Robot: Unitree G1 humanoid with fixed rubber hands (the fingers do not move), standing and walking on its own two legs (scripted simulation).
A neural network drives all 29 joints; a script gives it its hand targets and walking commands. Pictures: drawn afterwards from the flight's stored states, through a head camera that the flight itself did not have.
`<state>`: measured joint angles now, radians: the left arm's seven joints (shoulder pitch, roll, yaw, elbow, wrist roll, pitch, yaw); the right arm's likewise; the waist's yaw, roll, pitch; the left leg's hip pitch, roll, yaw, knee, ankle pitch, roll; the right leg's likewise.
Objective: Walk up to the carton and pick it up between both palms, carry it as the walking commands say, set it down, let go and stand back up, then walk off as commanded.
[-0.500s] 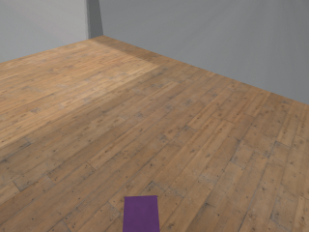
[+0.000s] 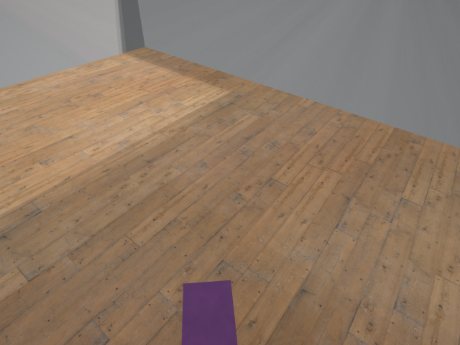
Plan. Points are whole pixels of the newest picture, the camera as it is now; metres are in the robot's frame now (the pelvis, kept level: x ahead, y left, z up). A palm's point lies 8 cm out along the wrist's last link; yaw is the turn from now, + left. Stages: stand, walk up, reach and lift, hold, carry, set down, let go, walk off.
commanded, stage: stand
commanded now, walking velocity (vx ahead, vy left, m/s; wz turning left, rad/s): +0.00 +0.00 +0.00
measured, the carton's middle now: (208, 321) +0.47 +0.06 -0.69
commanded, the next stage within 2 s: walk off in 1.04 s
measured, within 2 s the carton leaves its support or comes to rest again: neither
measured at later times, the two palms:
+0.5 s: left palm out of the picture +0.04 +0.29 -0.11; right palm out of the picture +0.04 -0.30 -0.11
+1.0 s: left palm out of the picture +0.04 +0.29 -0.12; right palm out of the picture +0.04 -0.31 -0.11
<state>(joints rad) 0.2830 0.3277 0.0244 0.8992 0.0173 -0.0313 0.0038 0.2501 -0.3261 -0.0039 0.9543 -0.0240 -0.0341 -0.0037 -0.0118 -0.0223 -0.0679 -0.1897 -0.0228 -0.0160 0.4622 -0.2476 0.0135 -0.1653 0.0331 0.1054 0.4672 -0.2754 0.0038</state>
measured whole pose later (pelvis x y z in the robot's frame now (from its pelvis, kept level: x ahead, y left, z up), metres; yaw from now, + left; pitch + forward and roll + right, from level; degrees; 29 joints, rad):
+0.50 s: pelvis -0.02 +0.00 +0.00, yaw +0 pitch -3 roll +0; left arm 0.25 0.35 0.01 1.02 0.01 -0.03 0.00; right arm 0.21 -0.35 0.01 1.05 -0.01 -0.03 0.00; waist -0.01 -0.01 -0.02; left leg -0.17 -0.01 -0.02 0.42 -0.20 0.01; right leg -0.15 0.04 0.11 0.42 -0.23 0.00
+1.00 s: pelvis -0.02 +0.00 +0.00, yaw +0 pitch -3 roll +0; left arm 0.20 0.35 0.00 1.07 0.00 -0.03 0.00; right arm 0.18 -0.36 0.01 1.08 -0.01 -0.03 0.00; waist -0.01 -0.02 0.00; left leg -0.16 -0.01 -0.03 0.40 -0.19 0.00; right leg -0.14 0.04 0.10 0.39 -0.21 0.00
